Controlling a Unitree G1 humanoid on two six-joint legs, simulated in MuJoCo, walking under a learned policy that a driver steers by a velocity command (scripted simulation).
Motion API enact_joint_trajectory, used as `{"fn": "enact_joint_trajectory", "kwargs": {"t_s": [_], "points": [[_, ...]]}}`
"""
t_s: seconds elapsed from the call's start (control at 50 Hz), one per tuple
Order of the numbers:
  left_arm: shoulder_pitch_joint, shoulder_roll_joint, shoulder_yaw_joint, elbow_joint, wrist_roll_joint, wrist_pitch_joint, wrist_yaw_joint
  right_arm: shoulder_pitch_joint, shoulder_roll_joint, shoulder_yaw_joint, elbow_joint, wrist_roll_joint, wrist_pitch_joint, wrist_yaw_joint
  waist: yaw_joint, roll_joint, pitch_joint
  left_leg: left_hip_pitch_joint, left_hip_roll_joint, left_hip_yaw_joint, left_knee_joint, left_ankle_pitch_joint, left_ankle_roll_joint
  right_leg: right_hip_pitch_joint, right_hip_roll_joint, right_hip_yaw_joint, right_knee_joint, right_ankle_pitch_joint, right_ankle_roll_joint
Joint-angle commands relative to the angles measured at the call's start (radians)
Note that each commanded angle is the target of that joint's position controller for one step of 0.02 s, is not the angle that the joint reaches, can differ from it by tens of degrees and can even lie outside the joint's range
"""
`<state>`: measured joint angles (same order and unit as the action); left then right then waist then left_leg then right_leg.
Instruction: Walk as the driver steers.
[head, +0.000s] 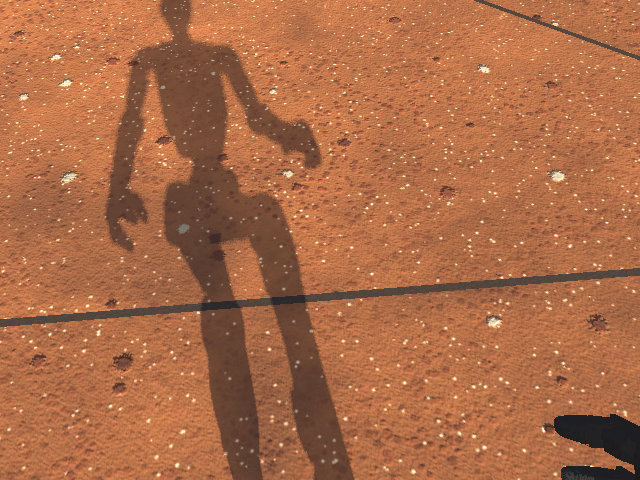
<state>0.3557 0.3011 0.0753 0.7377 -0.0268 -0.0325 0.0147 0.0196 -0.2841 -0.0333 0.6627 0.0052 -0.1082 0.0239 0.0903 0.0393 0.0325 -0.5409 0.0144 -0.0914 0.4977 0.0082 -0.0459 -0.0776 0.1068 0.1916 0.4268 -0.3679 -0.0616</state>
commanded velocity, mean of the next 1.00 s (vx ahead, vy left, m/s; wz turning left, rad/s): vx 0.21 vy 0.00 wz -0.15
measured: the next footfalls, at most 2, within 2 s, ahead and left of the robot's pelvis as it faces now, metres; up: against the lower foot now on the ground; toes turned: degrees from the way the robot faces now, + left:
left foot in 0.04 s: +0.20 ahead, +0.13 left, +0.00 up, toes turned -5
right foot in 0.48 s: +0.36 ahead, -0.12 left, +0.00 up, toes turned -5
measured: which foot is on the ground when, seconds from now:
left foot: up 0.00-0.02, down 0.04-0.48, up 0.50-0.74, down 0.76-1.00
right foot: down 0.00-0.06, up 0.08-0.46, down 0.48-1.00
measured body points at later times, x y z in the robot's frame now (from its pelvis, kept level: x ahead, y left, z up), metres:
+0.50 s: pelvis +0.24 +0.00 +0.00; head +0.26 -0.01 +0.45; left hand +0.48 +0.21 -0.08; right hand +0.24 -0.28 -0.13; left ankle +0.17 +0.14 -0.73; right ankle +0.33 -0.12 -0.74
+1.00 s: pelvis +0.30 +0.01 +0.00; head +0.31 +0.01 +0.45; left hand +0.44 +0.25 -0.13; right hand +0.35 -0.26 -0.13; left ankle +0.30 +0.14 -0.73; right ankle +0.32 -0.12 -0.73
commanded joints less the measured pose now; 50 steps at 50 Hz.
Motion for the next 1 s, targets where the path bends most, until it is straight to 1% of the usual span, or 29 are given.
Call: {"fn": "enact_joint_trajectory", "kwargs": {"t_s": [0.02,0.04,0.06,0.08,0.1,0.12,0.14,0.16,0.2,0.24,0.28,0.32,0.38,0.42,0.46,0.48,0.5,0.52,0.54,0.56,0.6,0.66,0.72,0.76,0.78,0.8,0.84,0.9,1.0], "points": [[-0.031,0.136,0.036,-0.058,0.003,-0.003,0.005,0.072,-0.149,-0.061,-0.044,0.003,-0.028,-0.004,-0.104,-0.167,-0.064,0.242,-0.012,0.026,-0.05,-0.054,0.056,-0.068,-0.22,0.208,0.04,0.338,-0.094],[-0.03,0.085,0.017,-0.066,0.013,-0.005,0.001,0.19,-0.18,-0.074,-0.025,-0.012,-0.033,-0.01,-0.16,-0.134,-0.167,0.433,0.059,-0.017,-0.04,-0.065,0.102,-0.106,-0.169,0.152,0.217,0.342,-0.063],[0.066,0.016,-0.005,-0.083,0.013,-0.01,0.0,0.311,-0.253,-0.09,-0.011,-0.036,-0.032,-0.014,-0.155,0.055,-0.325,0.778,0.268,-0.322,-0.049,-0.186,0.218,-0.355,-0.053,0.037,0.54,0.113,0.002],[0.143,0.026,-0.014,-0.085,-0.01,-0.018,0.001,0.376,-0.255,-0.097,0.033,-0.019,-0.019,-0.001,-0.137,0.311,-0.374,0.891,0.395,-0.716,-0.181,-0.466,0.319,-0.595,-0.018,-0.017,0.779,-0.223,0.036],[0.093,0.115,0.005,-0.065,-0.019,-0.018,0.0,0.333,-0.168,-0.074,0.02,-0.001,-0.016,0.002,-0.157,0.169,-0.24,0.797,0.367,-0.678,-0.224,-0.626,0.291,-0.68,-0.071,0.018,0.869,-0.163,0.041],[-0.007,0.139,0.011,-0.081,-0.009,-0.016,0.0,0.285,-0.13,-0.062,0.015,-0.002,-0.007,-0.001,-0.164,0.08,-0.133,0.678,0.327,-0.524,-0.226,-0.557,0.257,-0.688,-0.104,-0.021,0.881,-0.086,0.043],[-0.07,0.13,0.01,-0.099,0.005,-0.019,-0.001,0.245,-0.114,-0.054,0.017,-0.011,-0.002,-0.001,-0.15,0.03,-0.064,0.562,0.284,-0.412,-0.241,-0.428,0.249,-0.671,-0.13,-0.043,0.84,-0.032,0.042],[-0.098,0.117,0.012,-0.106,0.014,-0.021,-0.004,0.223,-0.094,-0.046,0.024,-0.017,-0.002,-0.003,-0.132,0.03,-0.031,0.49,0.25,-0.332,-0.26,-0.32,0.246,-0.643,-0.16,-0.044,0.781,0.01,0.039],[-0.083,0.078,0.004,-0.101,0.01,-0.019,-0.011,0.207,-0.08,-0.04,0.036,-0.018,-0.007,-0.004,-0.101,0.065,-0.02,0.417,0.21,-0.231,-0.288,-0.121,0.248,-0.57,-0.18,-0.07,0.697,0.034,0.045],[-0.093,0.045,-0.006,-0.104,0.023,-0.015,-0.008,0.207,-0.103,-0.044,0.057,-0.012,-0.013,-0.003,-0.085,0.055,-0.025,0.392,0.211,-0.134,-0.278,0.234,0.271,-0.536,-0.176,-0.108,0.588,0.027,0.07],[-0.124,0.015,-0.022,-0.112,0.035,-0.016,-0.01,0.197,-0.135,-0.051,0.074,-0.007,-0.006,-0.009,-0.086,0.046,-0.052,0.381,0.197,-0.044,-0.265,0.422,0.27,-0.479,-0.176,-0.137,0.446,0.113,0.088],[-0.162,0.009,-0.028,-0.109,0.029,-0.019,-0.017,0.207,-0.154,-0.053,0.092,-0.001,0.011,-0.016,-0.105,0.057,-0.081,0.369,0.167,0.024,-0.26,0.458,0.246,-0.393,-0.154,-0.167,0.315,0.258,0.091],[-0.233,0.027,-0.023,-0.122,0.025,-0.02,-0.027,0.253,-0.158,-0.049,0.126,0.007,0.03,-0.021,-0.131,0.062,-0.093,0.415,0.17,0.033,-0.224,0.399,0.224,-0.339,-0.127,-0.166,0.188,0.356,0.079],[-0.244,0.046,-0.015,-0.129,0.031,-0.022,-0.031,0.247,-0.165,-0.049,0.139,0.015,0.039,-0.023,-0.116,0.064,-0.093,0.433,0.184,0.015,-0.171,0.35,0.205,-0.297,-0.118,-0.161,0.117,0.351,0.052],[-0.177,0.074,0.001,-0.101,0.043,-0.024,-0.026,0.242,-0.145,-0.041,0.149,0.019,0.042,-0.025,-0.073,0.036,-0.117,0.411,0.141,0.023,-0.061,0.287,0.159,-0.142,-0.102,-0.172,-0.009,0.465,0.011],[-0.133,0.135,0.016,-0.099,0.051,-0.023,-0.014,0.273,-0.115,-0.029,0.15,-0.002,0.034,-0.024,-0.067,-0.033,-0.168,0.351,0.087,0.058,0.05,0.163,0.107,-0.001,-0.2,-0.089,0.0,0.8,-0.029],[-0.107,0.166,0.013,-0.109,0.074,-0.011,-0.004,0.377,-0.048,-0.002,0.151,-0.028,0.025,-0.019,-0.104,-0.194,-0.282,0.161,0.012,0.096,0.247,-0.242,0.042,0.243,-0.403,0.112,0.084,1.127,-0.169],[-0.083,0.082,-0.008,-0.095,0.064,0.001,-0.007,0.392,-0.047,0.007,0.167,-0.019,0.038,-0.018,-0.074,-0.261,-0.36,0.119,0.002,0.045,0.397,-0.663,0.002,0.244,-0.487,0.223,0.048,1.08,-0.27],[-0.105,0.044,-0.022,-0.082,0.044,0.006,-0.016,0.35,-0.103,-0.008,0.162,-0.002,0.058,-0.018,-0.071,-0.21,-0.303,0.079,0.024,0.019,0.45,-0.72,-0.011,0.17,-0.447,0.215,0.007,0.866,-0.252],[-0.149,0.047,-0.022,-0.077,0.038,0.008,-0.021,0.304,-0.114,-0.015,0.157,0.004,0.077,-0.026,-0.078,-0.17,-0.229,0.043,0.039,0.024,0.472,-0.689,-0.019,0.1,-0.409,0.182,-0.029,0.691,-0.213],[-0.254,0.073,-0.017,-0.081,0.041,0.009,-0.023,0.276,-0.114,-0.023,0.16,-0.008,0.114,-0.047,-0.112,-0.152,-0.142,0.104,0.063,0.024,0.41,-0.584,-0.039,-0.09,-0.362,0.116,-0.099,0.499,-0.165],[-0.316,0.065,-0.014,-0.068,0.055,0.016,-0.016,0.313,-0.068,-0.013,0.192,-0.011,0.128,-0.058,-0.141,-0.19,-0.134,0.281,0.041,0.067,0.257,-0.418,-0.044,-0.24,-0.289,0.007,-0.128,0.397,-0.139],[-0.314,0.04,-0.022,-0.037,0.042,0.02,-0.01,0.302,-0.048,-0.009,0.208,-0.021,0.123,-0.053,-0.148,-0.165,-0.137,0.408,0.021,0.095,0.041,-0.195,-0.014,-0.275,-0.252,-0.029,-0.11,0.168,-0.101],[-0.253,0.013,-0.032,0.004,0.045,0.019,-0.012,0.252,-0.092,-0.011,0.182,-0.041,0.123,-0.052,-0.12,-0.101,-0.075,0.424,0.087,0.021,-0.072,-0.14,0.031,-0.318,-0.196,-0.047,-0.095,-0.071,-0.009],[-0.224,0.023,-0.026,0.007,0.047,0.02,-0.012,0.218,-0.159,-0.028,0.185,-0.026,0.124,-0.057,-0.073,0.009,-0.017,0.304,0.092,0.021,-0.071,-0.308,0.065,-0.289,-0.142,-0.098,-0.088,-0.073,0.027],[-0.252,0.032,-0.026,0.013,0.051,0.022,-0.007,0.198,-0.125,-0.024,0.188,-0.021,0.118,-0.055,-0.09,0.032,0.007,0.207,0.075,0.02,-0.106,-0.437,0.076,-0.211,-0.124,-0.121,-0.047,-0.011,0.047],[-0.249,0.029,-0.021,0.03,0.043,0.023,0.003,0.179,-0.084,-0.012,0.201,-0.028,0.099,-0.053,-0.084,0.051,0.002,0.185,0.069,0.023,-0.13,-0.393,0.052,-0.147,-0.128,-0.127,-0.002,0.1,0.039],[-0.221,0.031,-0.018,0.067,0.041,0.024,0.006,0.202,-0.076,-0.007,0.225,-0.018,0.077,-0.049,-0.091,0.029,-0.037,0.249,0.061,0.035,-0.099,-0.249,0.04,-0.121,-0.13,-0.132,0.022,0.25,0.03],[-0.214,0.032,-0.014,0.123,0.032,0.028,0.008,0.216,-0.077,-0.004,0.257,-0.013,0.082,-0.052,-0.101,-0.016,-0.055,0.294,0.047,0.05,-0.077,-0.143,0.047,-0.093,-0.133,-0.137,0.036,0.359,0.036]]}}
